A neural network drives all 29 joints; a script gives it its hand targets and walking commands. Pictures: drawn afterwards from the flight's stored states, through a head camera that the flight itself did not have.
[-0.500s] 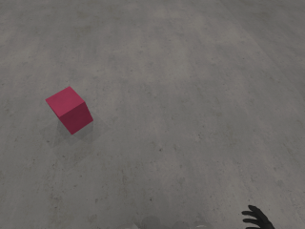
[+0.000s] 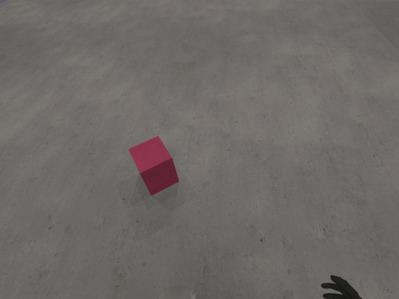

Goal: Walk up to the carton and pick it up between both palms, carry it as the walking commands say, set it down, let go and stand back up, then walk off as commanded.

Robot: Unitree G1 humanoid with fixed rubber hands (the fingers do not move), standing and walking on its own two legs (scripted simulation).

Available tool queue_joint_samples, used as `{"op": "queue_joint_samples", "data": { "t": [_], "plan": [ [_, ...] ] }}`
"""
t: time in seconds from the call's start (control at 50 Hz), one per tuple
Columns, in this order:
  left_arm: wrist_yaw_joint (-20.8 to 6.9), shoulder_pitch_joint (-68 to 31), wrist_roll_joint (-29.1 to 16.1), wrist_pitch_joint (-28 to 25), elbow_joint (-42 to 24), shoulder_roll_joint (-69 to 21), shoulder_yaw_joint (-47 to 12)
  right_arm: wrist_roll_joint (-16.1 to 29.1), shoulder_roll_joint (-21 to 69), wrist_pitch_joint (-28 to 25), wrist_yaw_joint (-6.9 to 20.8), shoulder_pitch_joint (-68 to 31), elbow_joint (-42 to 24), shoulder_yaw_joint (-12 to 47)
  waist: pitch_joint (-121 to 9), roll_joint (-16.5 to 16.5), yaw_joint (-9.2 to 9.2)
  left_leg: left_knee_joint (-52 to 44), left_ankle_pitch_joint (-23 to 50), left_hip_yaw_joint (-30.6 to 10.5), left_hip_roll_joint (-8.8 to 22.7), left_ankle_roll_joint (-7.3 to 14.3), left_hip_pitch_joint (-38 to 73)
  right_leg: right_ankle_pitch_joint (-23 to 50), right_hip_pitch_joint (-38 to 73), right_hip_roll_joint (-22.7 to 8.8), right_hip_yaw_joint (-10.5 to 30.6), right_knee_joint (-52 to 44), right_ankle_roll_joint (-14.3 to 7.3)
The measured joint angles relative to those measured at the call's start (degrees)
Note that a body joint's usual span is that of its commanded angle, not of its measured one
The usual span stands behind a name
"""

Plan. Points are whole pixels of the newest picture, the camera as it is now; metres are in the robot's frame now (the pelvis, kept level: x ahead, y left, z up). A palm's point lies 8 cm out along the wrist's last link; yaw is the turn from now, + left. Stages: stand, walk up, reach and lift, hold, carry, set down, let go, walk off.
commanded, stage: walk up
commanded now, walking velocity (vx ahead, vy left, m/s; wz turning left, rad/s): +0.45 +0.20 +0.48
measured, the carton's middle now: (154, 165) +0.94 +0.37 -0.66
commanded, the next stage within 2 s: none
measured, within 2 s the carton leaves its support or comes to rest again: neither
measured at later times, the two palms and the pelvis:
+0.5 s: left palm (77, 224) +0.33 +0.38 -0.12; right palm (277, 231) +0.28 -0.14 -0.11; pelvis +0.24 +0.12 +0.00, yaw +10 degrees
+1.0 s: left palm (70, 217) +0.34 +0.40 -0.10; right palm (240, 153) +0.56 -0.09 -0.15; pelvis +0.43 +0.13 +0.00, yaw +16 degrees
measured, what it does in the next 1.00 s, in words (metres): walks ahead, turning left: left foot, then right foot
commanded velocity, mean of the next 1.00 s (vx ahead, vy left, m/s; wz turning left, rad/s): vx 0.39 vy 0.09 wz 0.28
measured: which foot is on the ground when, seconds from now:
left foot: up 0.00-0.22, down 0.24-0.72, up 0.74-1.00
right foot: down 0.00-0.24, up 0.26-0.70, down 0.72-1.00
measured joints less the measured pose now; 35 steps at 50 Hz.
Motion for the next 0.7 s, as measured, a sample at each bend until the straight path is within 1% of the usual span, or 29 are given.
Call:
{"op": "queue_joint_samples", "data": {
  "t": [0.04,0.1,0.14,0.18,0.2,0.22,0.24,0.26,0.28,0.3,0.32,0.34,0.36,0.4,0.46,0.52,0.56,0.62,0.66,0.7],
  "plan": [
    [-0.3,2.3,-0.1,-0.2,0.4,-0.6,0.1,0.5,-0.2,0.2,0.5,-2.4,-1.5,0.2,1.3,-0.3,0.96,-1.9,2.5,0.5,1.7,-0.7,-2.6,-0.3,2.6,-1.4,-0.9,-2.1,0.9],
    [-1.0,4.1,0.0,-0.2,0.5,-1.5,0.3,1.3,0.0,0.2,0.8,-5.9,-2.6,0.8,3.4,-0.7,2.66,-11.9,3.9,2.2,3.1,-0.9,-3.3,-1.2,6.6,-3.5,-2.8,-4.7,2.6],
    [-1.4,4.6,0.0,-0.1,0.4,-2.0,0.4,1.6,0.4,0.0,0.8,-8.3,-2.7,1.3,4.4,-1.0,3.72,-19.6,3.2,3.9,3.1,-0.2,-2.3,-2.0,8.9,-4.6,-4.2,-6.2,3.9],
    [-1.6,5.0,-0.3,-0.1,0.4,-2.2,0.3,1.3,0.9,-0.4,0.4,-10.3,-2.9,1.9,4.9,-1.5,4.51,-25.6,1.6,5.8,2.2,1.3,-0.4,-3.7,10.3,-6.0,-5.5,-5.9,5.5],
    [-1.7,5.2,-0.5,-0.1,0.5,-2.3,0.4,1.1,1.1,-0.7,0.1,-10.9,-3.1,2.1,5.0,-1.7,4.73,-28.1,0.8,6.7,1.5,2.3,1.1,-5.2,10.2,-6.8,-5.8,-3.9,6.0],
    [-1.8,5.5,-0.8,0.1,0.5,-2.4,0.4,0.8,1.1,-1.2,-0.2,-11.2,-3.3,2.3,4.9,-1.6,4.7,-30.5,0.3,7.4,0.7,3.4,3.3,-7.2,9.4,-7.7,-5.9,0.0,6.0],
    [-1.9,5.5,-0.8,0.3,0.5,-2.5,0.4,0.5,1.1,-1.9,-0.7,-11.1,-3.2,2.4,4.9,-1.4,4.37,-31.6,2.6,7.6,0.1,4.1,4.5,-9.1,7.0,-8.7,-5.2,7.2,5.0],
    [-2.1,4.2,-0.7,0.5,0.2,-2.5,0.4,0.1,1.1,-2.5,-1.4,-10.6,-3.0,2.3,5.5,-1.5,3.94,-28.6,2.3,7.3,-0.5,4.4,3.7,-10.4,2.9,-8.9,-2.2,17.8,3.6],
    [-2.2,2.4,-0.5,0.6,-0.6,-2.5,0.4,0.1,1.3,-3.0,-2.1,-9.5,-2.7,2.3,6.1,-1.6,3.99,-26.2,0.0,7.0,-0.7,4.5,3.5,-10.8,-2.1,-7.7,1.4,28.8,2.1],
    [-2.3,0.3,-0.3,0.6,-1.4,-2.5,0.5,0.2,1.6,-3.4,-2.6,-7.7,-2.0,2.4,6.5,-1.7,4.08,-25.6,-2.1,6.8,-0.7,4.4,4.5,-10.4,-6.9,-6.2,4.0,38.0,0.9],
    [-2.3,-1.9,-0.1,0.6,-2.2,-2.4,0.7,0.4,2.1,-3.8,-3.1,-5.7,-1.2,2.5,6.8,-2.0,3.82,-26.3,-3.5,6.7,-0.9,4.4,6.1,-8.9,-11.1,-4.8,5.2,44.4,0.2],
    [-2.3,-4.1,0.1,0.6,-3.0,-2.2,0.8,0.6,2.6,-4.1,-3.5,-3.6,-0.4,2.6,6.8,-2.4,3.22,-27.9,-4.0,6.4,-1.0,4.1,8.1,-7.1,-14.8,-3.8,5.6,47.9,-0.3],
    [-2.5,-6.3,0.3,0.7,-3.7,-2.1,0.8,0.9,3.1,-4.4,-3.8,-1.5,0.5,2.5,6.7,-2.8,2.36,-29.9,-3.4,6.1,-1.2,3.4,10.2,-5.4,-17.9,-3.2,5.4,49.1,-0.4],
    [-2.9,-10.1,0.8,1.2,-5.0,-1.9,1.0,1.2,3.7,-5.0,-4.4,2.4,1.9,2.5,6.3,-3.5,0.25,-33.8,-3.3,5.4,-1.7,3.8,14.3,-2.3,-22.9,-2.5,4.7,47.6,-0.3],
    [-3.6,-15.1,1.2,2.4,-6.2,-1.6,1.1,1.4,3.9,-5.7,-4.7,7.6,3.3,2.5,5.2,-4.1,-2.78,-39.5,-3.2,4.0,-2.0,4.2,20.4,2.8,-27.8,-1.7,3.8,41.9,0.5],
    [-4.4,-19.6,1.1,3.1,-6.9,-1.7,0.9,1.4,3.7,-6.0,-5.1,11.5,4.2,2.5,4.5,-4.4,-4.93,-44.1,-3.4,2.5,-1.8,3.7,25.8,8.6,-30.0,-1.1,3.5,34.3,1.2],
    [-4.7,-22.1,0.9,3.3,-7.2,-2.0,0.6,1.3,3.7,-6.0,-5.3,13.3,4.7,2.5,4.4,-4.3,-5.77,-46.0,-4.2,1.8,-1.5,3.3,28.9,11.5,-29.8,-0.8,3.2,27.7,1.1],
    [-4.5,-24.4,0.2,3.2,-7.6,-3.1,0.2,0.7,3.6,-5.2,-5.6,14.5,5.5,2.6,4.3,-3.8,-6.64,-46.9,-6.6,1.5,-1.4,2.8,32.4,11.6,-27.6,0.1,1.9,19.1,0.7],
    [-4.1,-25.3,-0.1,3.0,-7.8,-3.7,0.2,0.4,3.8,-4.8,-6.1,14.8,6.3,2.7,4.3,-3.4,-7.18,-45.8,-9.2,1.3,-1.4,2.2,33.9,10.3,-25.2,1.4,1.0,15.2,0.2],
    [-3.5,-25.4,-0.2,2.2,-7.8,-4.0,0.1,0.6,4.1,-4.4,-6.5,15.4,7.2,2.7,4.0,-3.1,-7.25,-41.4,-12.9,0.7,-1.6,1.7,33.8,11.1,-20.8,2.7,0.0,9.9,-0.9]
  ]
}}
